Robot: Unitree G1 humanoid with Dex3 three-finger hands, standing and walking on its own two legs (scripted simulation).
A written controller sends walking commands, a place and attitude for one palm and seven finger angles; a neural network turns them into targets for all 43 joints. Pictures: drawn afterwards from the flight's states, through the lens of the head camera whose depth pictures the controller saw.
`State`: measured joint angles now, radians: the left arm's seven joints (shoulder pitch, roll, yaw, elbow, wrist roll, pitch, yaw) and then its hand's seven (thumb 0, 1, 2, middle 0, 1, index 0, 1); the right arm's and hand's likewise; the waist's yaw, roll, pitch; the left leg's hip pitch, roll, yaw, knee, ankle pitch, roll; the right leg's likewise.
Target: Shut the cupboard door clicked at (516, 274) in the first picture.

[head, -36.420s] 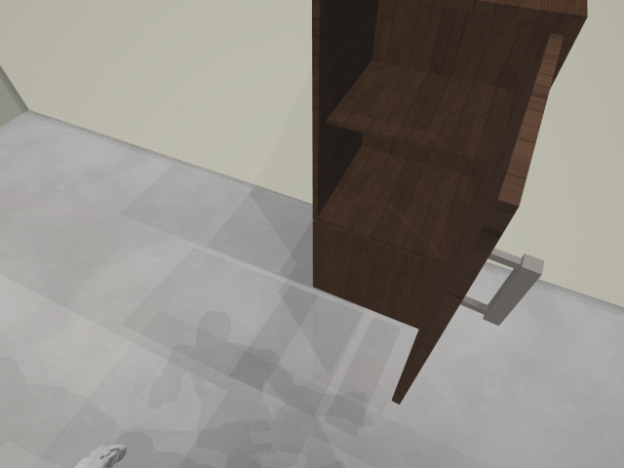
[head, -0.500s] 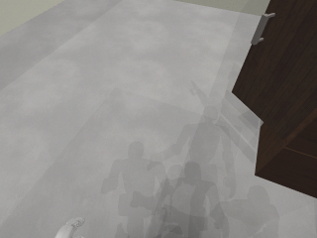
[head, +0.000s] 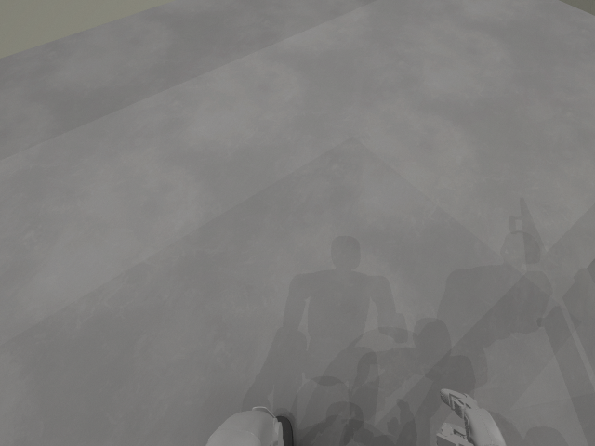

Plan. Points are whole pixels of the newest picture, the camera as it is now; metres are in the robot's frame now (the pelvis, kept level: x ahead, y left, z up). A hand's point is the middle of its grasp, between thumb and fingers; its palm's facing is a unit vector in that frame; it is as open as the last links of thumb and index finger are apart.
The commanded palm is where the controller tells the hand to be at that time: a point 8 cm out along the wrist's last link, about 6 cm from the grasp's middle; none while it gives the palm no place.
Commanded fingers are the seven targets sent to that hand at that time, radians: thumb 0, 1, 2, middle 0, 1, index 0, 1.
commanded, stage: walk to a spot facing it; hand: left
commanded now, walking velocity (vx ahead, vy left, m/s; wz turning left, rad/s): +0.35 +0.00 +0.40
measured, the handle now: out of the picture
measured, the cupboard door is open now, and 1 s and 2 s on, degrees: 51 51 51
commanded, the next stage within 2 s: turn to face it in 0.32 s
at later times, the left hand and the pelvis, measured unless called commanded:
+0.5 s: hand (207, 282) +0.36 +0.20 -0.14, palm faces +0.07 -0.99 -0.15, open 7.4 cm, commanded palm none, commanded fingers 0.00 0.90 0.90 -0.20 -0.30 -0.20 -0.30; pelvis +0.23 +0.02 +0.01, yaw +7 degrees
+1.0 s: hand (190, 268) +0.40 +0.25 -0.16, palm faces +0.03 -0.98 -0.20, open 7.3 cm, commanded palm none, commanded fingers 0.00 0.90 0.90 -0.20 -0.30 -0.20 -0.30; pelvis +0.38 +0.06 +0.01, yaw -5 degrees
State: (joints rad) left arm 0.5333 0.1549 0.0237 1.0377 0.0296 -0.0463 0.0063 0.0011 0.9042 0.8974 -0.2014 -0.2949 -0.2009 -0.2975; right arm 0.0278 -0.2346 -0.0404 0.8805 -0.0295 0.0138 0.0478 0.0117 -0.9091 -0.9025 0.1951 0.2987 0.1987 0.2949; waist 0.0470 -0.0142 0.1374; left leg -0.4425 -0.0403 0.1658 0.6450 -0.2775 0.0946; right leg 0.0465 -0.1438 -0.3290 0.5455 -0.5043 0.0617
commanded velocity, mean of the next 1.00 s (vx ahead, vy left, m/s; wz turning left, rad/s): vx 0.12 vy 0.00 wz -0.27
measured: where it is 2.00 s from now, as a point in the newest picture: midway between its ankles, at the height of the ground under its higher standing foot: (291, 337)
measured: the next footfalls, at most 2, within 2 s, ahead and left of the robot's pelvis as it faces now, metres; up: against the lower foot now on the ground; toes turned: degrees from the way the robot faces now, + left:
right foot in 0.56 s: +0.41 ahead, -0.06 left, +0.00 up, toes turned +4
left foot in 1.00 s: +0.46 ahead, +0.18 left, +0.00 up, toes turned -5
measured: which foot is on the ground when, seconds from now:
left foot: down 0.00-0.56, up 0.58-0.98, down 1.00-1.00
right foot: down 0.00-0.00, up 0.02-0.54, down 0.56-1.00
